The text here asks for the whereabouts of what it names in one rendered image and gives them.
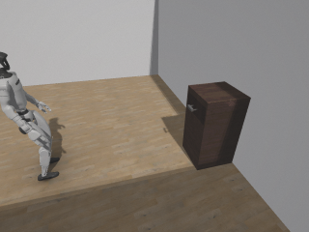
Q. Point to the right robot hand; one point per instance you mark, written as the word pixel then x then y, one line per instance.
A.
pixel 35 135

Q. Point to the left robot forearm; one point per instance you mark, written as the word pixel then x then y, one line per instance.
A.
pixel 30 99

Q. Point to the humanoid robot head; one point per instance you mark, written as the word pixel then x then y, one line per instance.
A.
pixel 3 71

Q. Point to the robot right upper arm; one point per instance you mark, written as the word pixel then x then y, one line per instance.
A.
pixel 5 94

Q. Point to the right robot forearm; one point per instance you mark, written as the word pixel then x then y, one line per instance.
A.
pixel 17 119

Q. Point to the drawer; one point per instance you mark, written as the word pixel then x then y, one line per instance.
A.
pixel 201 110

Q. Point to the robot left foot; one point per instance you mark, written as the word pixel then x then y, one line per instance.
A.
pixel 52 160

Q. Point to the left robot hand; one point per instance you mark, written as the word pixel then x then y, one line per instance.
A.
pixel 40 106

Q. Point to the handle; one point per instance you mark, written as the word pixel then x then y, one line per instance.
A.
pixel 190 108

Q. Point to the cabinet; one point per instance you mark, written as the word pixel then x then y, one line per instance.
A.
pixel 215 142

